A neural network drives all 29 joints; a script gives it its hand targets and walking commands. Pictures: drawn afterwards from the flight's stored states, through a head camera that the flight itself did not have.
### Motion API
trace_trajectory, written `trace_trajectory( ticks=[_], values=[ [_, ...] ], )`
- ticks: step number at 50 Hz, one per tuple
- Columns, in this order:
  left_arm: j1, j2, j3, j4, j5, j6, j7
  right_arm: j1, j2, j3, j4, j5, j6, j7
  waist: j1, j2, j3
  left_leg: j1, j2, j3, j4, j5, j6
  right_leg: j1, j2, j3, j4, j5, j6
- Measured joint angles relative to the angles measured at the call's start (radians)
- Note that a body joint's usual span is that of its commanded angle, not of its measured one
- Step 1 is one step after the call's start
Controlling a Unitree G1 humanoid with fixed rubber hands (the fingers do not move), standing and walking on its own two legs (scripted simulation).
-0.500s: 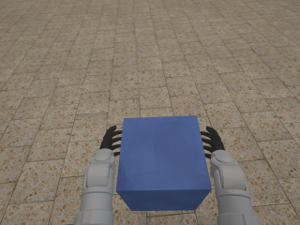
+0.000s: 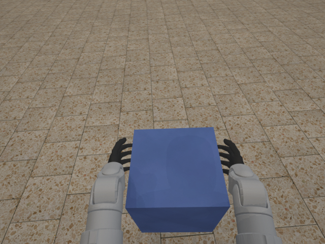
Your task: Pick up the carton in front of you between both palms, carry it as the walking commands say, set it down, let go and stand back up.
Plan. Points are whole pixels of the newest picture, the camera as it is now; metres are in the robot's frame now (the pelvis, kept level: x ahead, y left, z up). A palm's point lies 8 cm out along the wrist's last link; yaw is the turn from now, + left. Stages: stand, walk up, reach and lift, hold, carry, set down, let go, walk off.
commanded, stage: carry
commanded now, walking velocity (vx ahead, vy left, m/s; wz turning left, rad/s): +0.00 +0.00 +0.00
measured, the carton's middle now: (175, 183) +0.29 +0.00 -0.05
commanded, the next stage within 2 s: hold in 0.42 s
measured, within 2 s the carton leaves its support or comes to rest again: neither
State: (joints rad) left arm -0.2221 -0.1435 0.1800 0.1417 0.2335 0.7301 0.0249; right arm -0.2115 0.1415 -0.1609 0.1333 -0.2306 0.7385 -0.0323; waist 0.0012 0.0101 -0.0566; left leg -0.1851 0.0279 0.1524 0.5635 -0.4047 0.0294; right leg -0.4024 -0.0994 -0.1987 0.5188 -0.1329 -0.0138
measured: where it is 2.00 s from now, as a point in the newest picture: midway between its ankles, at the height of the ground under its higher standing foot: outside the picture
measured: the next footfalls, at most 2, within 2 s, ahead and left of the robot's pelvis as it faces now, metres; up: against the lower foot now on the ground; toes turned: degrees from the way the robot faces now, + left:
none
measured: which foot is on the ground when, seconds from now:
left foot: down 0.00-1.00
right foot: down 0.00-1.00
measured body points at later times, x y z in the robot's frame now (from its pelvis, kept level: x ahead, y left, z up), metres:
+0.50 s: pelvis -0.01 +0.01 +0.01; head -0.01 +0.00 +0.46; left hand +0.29 +0.17 +0.03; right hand +0.29 -0.14 +0.03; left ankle -0.06 +0.09 -0.73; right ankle +0.08 -0.14 -0.73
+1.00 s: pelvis -0.02 -0.07 +0.01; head -0.01 -0.08 +0.45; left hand +0.27 +0.18 +0.03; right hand +0.34 -0.12 +0.02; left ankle -0.06 +0.08 -0.73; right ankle +0.08 -0.16 -0.73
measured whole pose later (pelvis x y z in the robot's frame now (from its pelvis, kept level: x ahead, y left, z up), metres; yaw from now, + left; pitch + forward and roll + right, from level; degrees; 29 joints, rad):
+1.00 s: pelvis -0.02 -0.07 +0.01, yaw +14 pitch -4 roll +0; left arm -0.52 -0.16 0.47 0.54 0.42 0.54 -0.07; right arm -0.47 0.22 -0.40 0.43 -0.38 0.61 -0.03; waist 0.02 0.04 0.09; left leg -0.14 0.00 -0.13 0.52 -0.32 0.00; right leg -0.26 0.04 0.06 0.48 -0.14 0.00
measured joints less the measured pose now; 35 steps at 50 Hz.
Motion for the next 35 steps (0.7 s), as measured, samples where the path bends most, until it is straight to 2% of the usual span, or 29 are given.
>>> trace_trajectory(
  ticks=[21,22,25,28,31,35],
  values=[
    [-0.002,0.0,0.001,0.002,0.004,0.002,-0.001,-0.002,0.0,-0.002,0.004,-0.003,0.001,0.003,0.0,0.0,0.001,-0.008,-0.006,0.006,0.01,-0.002,0.011,-0.002,-0.009,0.005,-0.004,0.011,0.011],
    [-0.005,-0.001,0.003,0.01,0.002,-0.008,-0.002,-0.001,0.001,-0.003,0.0,-0.001,-0.002,-0.001,-0.004,0.006,0.022,0.012,-0.007,-0.002,0.002,0.003,0.017,0.023,0.004,0.024,-0.019,0.03,0.007],
    [-0.011,-0.003,-0.016,0.051,0.013,-0.052,-0.011,0.034,-0.006,-0.001,-0.032,-0.005,-0.015,-0.008,-0.028,0.02,0.085,0.084,-0.025,-0.072,-0.068,0.048,0.011,0.124,0.051,0.16,-0.097,0.052,0.02],
    [-0.013,-0.003,-0.015,0.078,0.018,-0.072,-0.015,0.045,-0.007,0.0,-0.02,-0.007,-0.03,-0.012,-0.015,0.015,0.108,0.131,-0.049,-0.125,-0.136,0.094,0.01,0.184,0.064,0.256,-0.144,0.069,0.036],
    [-0.01,-0.002,0.005,0.085,0.015,-0.079,-0.013,0.023,-0.004,0.002,0.018,-0.015,-0.041,-0.01,0.007,0.012,0.112,0.152,-0.061,-0.165,-0.162,0.115,0.004,0.22,0.066,0.289,-0.164,0.029,0.043],
    [-0.018,-0.003,0.036,0.095,0.01,-0.076,-0.01,-0.019,0.004,-0.008,0.067,-0.034,-0.043,0.0,0.014,0.017,0.108,0.161,-0.063,-0.214,-0.17,0.128,-0.012,0.245,0.073,0.291,-0.17,0.028,0.055]
  ],
)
